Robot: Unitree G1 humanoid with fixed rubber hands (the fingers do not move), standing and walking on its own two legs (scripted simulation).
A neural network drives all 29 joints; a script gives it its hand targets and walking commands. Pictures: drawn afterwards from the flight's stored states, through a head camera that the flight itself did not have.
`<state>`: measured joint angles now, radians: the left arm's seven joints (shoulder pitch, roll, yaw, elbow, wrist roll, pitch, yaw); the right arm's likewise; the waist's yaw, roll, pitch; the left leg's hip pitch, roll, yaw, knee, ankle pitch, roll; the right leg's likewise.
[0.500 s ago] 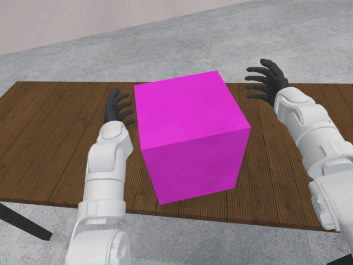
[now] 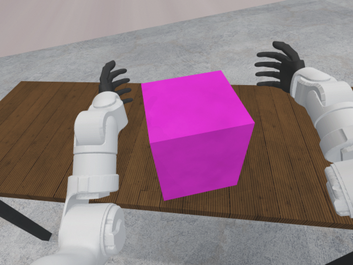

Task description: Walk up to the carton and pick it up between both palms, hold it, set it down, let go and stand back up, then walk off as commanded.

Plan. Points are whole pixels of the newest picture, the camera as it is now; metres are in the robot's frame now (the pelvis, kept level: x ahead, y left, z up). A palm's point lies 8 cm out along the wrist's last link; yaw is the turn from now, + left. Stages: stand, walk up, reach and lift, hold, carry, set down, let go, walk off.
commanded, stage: set down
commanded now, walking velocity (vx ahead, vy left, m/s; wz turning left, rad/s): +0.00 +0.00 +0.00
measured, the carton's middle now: (191, 137) +0.44 +0.10 +0.04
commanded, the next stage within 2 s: none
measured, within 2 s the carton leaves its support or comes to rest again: neither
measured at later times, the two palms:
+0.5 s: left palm (110, 128) +0.32 +0.24 +0.16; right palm (308, 114) +0.45 -0.15 +0.15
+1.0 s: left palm (111, 152) +0.29 +0.24 +0.13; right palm (318, 146) +0.40 -0.18 +0.11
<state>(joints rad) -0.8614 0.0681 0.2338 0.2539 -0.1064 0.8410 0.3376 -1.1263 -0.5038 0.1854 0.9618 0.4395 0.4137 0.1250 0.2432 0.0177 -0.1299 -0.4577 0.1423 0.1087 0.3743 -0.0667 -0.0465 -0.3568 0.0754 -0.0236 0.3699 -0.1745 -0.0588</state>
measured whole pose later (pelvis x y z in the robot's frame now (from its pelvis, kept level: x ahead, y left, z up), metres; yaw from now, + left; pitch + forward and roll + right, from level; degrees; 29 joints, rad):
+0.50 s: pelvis -0.01 +0.00 +0.00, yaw +0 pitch +9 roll -1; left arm -0.57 0.07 0.22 0.02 -0.10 0.84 0.29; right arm -0.83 -0.53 0.19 0.74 0.46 0.35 0.14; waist 0.17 0.03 -0.13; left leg -0.46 0.14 0.11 0.37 -0.06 -0.05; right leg -0.36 0.08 -0.02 0.37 -0.17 -0.06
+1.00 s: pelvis -0.01 +0.00 +0.00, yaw +0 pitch +8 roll -1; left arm -0.32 0.07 0.16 -0.11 -0.10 0.77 0.30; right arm -0.57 -0.53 0.13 0.59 0.46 0.26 0.19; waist 0.14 0.03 -0.13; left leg -0.45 0.14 0.11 0.37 -0.06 -0.05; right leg -0.36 0.08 -0.02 0.38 -0.17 -0.06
